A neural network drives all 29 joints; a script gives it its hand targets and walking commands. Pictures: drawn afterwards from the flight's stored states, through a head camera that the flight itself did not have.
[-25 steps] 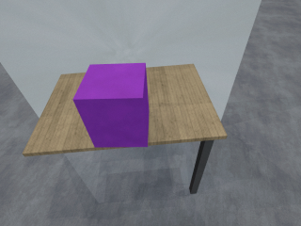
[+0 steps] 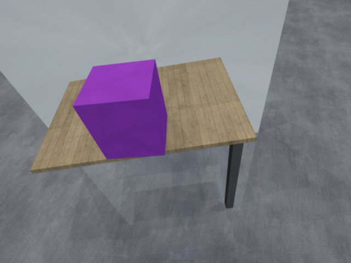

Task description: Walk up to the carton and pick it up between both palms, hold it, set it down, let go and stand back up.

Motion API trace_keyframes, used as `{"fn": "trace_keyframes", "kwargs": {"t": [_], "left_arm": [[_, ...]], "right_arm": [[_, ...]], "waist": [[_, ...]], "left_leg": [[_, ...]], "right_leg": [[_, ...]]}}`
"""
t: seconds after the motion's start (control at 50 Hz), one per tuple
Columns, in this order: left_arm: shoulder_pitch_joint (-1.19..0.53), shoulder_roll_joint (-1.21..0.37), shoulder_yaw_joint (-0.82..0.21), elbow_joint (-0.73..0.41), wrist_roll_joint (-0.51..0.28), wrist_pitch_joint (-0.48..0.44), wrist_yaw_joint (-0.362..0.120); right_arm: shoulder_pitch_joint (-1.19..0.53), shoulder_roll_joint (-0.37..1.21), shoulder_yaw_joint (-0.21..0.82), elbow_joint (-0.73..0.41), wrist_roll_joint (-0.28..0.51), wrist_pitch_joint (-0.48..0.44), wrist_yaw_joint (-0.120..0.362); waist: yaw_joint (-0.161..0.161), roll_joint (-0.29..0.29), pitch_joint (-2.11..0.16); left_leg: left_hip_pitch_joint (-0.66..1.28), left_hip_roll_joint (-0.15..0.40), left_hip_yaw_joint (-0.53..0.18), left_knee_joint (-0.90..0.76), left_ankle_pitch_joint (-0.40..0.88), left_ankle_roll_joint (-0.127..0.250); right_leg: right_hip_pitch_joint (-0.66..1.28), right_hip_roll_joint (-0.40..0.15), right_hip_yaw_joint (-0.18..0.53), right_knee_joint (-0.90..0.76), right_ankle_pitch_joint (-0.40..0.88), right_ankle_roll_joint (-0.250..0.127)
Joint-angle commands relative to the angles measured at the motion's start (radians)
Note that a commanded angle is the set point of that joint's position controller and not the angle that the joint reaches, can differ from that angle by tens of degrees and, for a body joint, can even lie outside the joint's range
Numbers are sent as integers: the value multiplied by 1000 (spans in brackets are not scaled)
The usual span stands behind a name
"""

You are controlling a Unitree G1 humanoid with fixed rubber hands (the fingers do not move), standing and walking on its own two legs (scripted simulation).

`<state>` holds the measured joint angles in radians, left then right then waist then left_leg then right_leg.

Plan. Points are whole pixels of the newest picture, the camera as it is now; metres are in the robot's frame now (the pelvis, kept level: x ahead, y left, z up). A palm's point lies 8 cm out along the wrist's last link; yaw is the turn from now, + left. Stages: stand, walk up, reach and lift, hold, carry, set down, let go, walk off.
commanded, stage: walk up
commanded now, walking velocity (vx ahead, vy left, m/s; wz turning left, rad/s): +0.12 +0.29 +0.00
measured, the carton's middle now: (129, 111) +0.59 +0.22 +0.01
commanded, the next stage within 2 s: none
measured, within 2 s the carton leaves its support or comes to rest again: neither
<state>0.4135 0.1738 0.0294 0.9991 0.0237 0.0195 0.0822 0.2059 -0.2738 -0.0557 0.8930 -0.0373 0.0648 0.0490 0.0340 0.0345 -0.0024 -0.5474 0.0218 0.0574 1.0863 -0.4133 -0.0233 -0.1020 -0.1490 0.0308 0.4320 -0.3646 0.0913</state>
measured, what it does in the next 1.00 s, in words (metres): steps on the spot: left foot, then right foot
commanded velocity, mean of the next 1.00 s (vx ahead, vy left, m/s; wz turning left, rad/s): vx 0.00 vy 0.03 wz -0.01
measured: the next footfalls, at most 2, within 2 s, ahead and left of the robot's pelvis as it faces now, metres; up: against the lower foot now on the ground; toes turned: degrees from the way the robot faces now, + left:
left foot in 0.24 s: +0.13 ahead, +0.23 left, +0.00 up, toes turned +10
right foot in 0.84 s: -0.03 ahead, +0.00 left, +0.00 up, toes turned -2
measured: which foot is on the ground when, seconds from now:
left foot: up 0.00-0.22, down 0.24-0.88, up 0.90-1.00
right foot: down 0.00-0.24, up 0.26-0.82, down 0.84-1.00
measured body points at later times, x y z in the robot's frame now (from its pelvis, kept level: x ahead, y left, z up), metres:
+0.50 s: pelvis +0.05 +0.14 +0.00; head +0.07 +0.18 +0.45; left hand +0.07 +0.38 -0.17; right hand +0.13 -0.11 -0.11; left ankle +0.09 +0.23 -0.74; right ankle +0.01 -0.02 -0.68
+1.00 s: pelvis -0.04 +0.09 +0.01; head -0.05 +0.06 +0.46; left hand -0.03 +0.33 -0.13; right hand +0.00 -0.17 -0.15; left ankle +0.01 +0.24 -0.70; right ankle -0.07 +0.00 -0.74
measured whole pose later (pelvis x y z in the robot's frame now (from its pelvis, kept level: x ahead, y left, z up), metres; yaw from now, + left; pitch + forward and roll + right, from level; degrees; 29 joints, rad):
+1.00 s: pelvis -0.04 +0.09 +0.01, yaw -1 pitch -1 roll +2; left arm 0.33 0.17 0.00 1.02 0.02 0.02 0.03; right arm 0.26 -0.24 -0.04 0.99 -0.01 0.06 0.01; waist -0.01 0.02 -0.01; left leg -0.39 0.01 0.00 0.71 -0.31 0.01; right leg -0.10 -0.01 -0.03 0.35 -0.24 -0.04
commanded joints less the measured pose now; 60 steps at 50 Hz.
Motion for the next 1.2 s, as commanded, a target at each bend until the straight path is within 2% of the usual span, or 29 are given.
{"fn": "trace_keyframes", "kwargs": {"t": [0.0,0.08,0.12,0.16,0.18,0.2,0.22,0.24,0.26,0.3,0.34,0.38,0.44,0.46,0.48,0.54,0.6,0.74,0.78,0.8,0.82,0.84,0.86,0.92,0.96,1.06,1.1,1.12,1.18], "left_arm": [[172,206,55,14,-4,-17,-5],[59,229,67,-27,20,-32,-18],[14,236,78,-44,27,-40,-28],[-31,253,87,-62,31,-46,-39],[-24,232,82,-58,29,-51,-49],[50,154,67,-39,18,-51,-58],[141,77,45,-40,2,-42,-57],[264,44,36,-30,-31,-25,-46],[228,117,53,-19,-43,-6,-45],[82,137,50,-8,-30,17,-64],[80,86,37,4,-11,33,-72],[98,58,27,17,2,45,-66],[32,106,43,15,-2,58,-61],[-17,142,53,-7,-14,62,-53],[-29,137,52,-10,-14,64,-50],[-90,128,49,-22,-7,77,-51],[-146,110,44,-41,2,75,-62],[-97,103,35,-51,-13,47,-58],[24,91,25,-6,-13,30,-66],[52,125,30,3,-8,19,-67],[33,174,28,-13,-5,10,-65],[-68,186,18,-36,-7,5,-60],[-130,203,22,-35,-2,2,-57],[-246,135,-11,-64,3,-28,-46],[-206,142,-17,-52,-13,-46,-48],[-80,100,-36,-8,-2,-58,-51],[79,231,27,30,1,-50,-47],[113,238,32,47,-1,-44,-44],[143,164,26,80,6,-49,-45]], "right_arm": [[-148,-22,9,-125,-2,-5,32],[-177,-2,19,-158,29,-13,36],[-171,-28,9,-156,33,-27,29],[-27,-53,-8,-92,35,-41,4],[116,-68,-13,-35,32,-56,-16],[254,-120,-24,13,20,-86,-32],[307,-223,-41,10,15,-108,-40],[278,-306,-55,13,34,-109,-45],[212,-256,-51,22,39,-105,-46],[94,-74,12,1,37,-100,-47],[-32,-39,34,-31,30,-97,-57],[-41,-34,42,-21,33,-105,-54],[10,-24,44,-6,23,-114,-62],[3,-83,26,-15,18,-110,-72],[32,-98,19,-7,15,-107,-76],[78,-113,3,-12,5,-84,-87],[47,-110,1,-20,3,-65,-91],[15,-132,-17,-3,10,-39,-83],[26,-96,-8,23,19,-29,-73],[47,-60,-3,27,21,-25,-67],[43,1,13,12,27,-22,-60],[25,-5,10,21,27,-15,-55],[-1,-18,8,14,30,-8,-52],[109,-18,1,87,24,-5,-33],[173,9,13,123,14,-10,-38],[111,3,33,119,25,-25,-67],[43,-94,7,78,8,-24,-57],[-18,-97,6,52,5,-27,-52],[-71,-42,10,28,13,-58,-43]], "waist": [[44,-280,53],[31,-392,88],[21,-376,94],[-34,-315,51],[-90,-239,-14],[-138,-21,-105],[-133,310,-148],[-78,484,-231],[-76,468,-212],[-48,154,-72],[20,83,-18],[24,160,4],[3,154,12],[-13,157,75],[-22,144,40],[-58,116,16],[-67,83,8],[-53,103,-78],[-2,65,-127],[7,-73,-100],[-1,-286,-28],[-26,-270,83],[-26,-346,143],[-117,-108,183],[-115,-96,126],[-18,-174,61],[80,-208,34],[102,-202,86],[106,-138,150]], "left_leg": [[-147,51,-13,21,114,-41],[-17,110,14,-261,186,-51],[154,96,38,-412,174,-44],[323,54,68,-561,216,-21],[489,44,52,-634,283,-12],[682,134,-54,-698,377,-14],[778,366,-281,-706,762,-9],[716,472,-406,-740,935,88],[560,440,-410,-784,890,139],[400,305,-212,-772,881,68],[373,221,-70,-742,851,50],[328,205,-49,-759,841,83],[300,241,-86,-781,788,142],[327,311,-107,-728,1072,172],[346,345,-123,-724,1056,199],[285,394,-199,-789,661,237],[258,348,-207,-840,317,229],[296,296,-179,-811,271,188],[181,195,-107,-820,-55,126],[144,126,-38,-700,-59,77],[66,42,41,-544,-46,20],[88,20,11,-495,-39,13],[173,28,-47,-427,-10,30],[138,-32,-93,-296,111,31],[149,-31,-77,-286,134,21],[188,17,-63,-450,55,-15],[-63,48,-36,-327,-66,-45],[-142,68,-48,-313,-64,-48],[-141,71,-60,-338,-48,-35]], "right_leg": [[56,-174,38,-53,824,-109],[-65,-173,4,-174,338,-124],[-151,-161,-10,-188,232,-113],[-144,-155,-15,-75,245,-108],[-161,-109,-46,84,226,-84],[-239,-14,-81,291,14,-48],[-371,82,-73,485,-340,-26],[-314,122,-25,536,-346,-37],[-230,84,26,577,-299,-43],[-154,69,70,589,-215,-73],[-163,62,41,528,-98,-84],[-140,70,0,518,-44,-83],[-142,93,-24,478,-34,-78],[-234,109,-41,536,-88,-56],[-247,101,-33,545,-91,-54],[-260,90,-5,607,-114,-53],[-263,98,-7,541,-97,-61],[-119,136,-74,199,-40,-72],[102,129,-61,-66,87,-112],[110,38,70,-207,-4,-138],[16,-163,350,-347,-192,-178],[-159,-193,362,-379,-209,-192],[-335,-184,327,-393,-277,-241],[-192,-42,101,-313,149,-161],[-126,-35,56,-273,222,-148],[-10,-88,130,-224,228,-197],[196,-258,373,-308,-293,-271],[209,-299,452,-340,-354,-302],[193,-261,401,-322,-90,-302]]}}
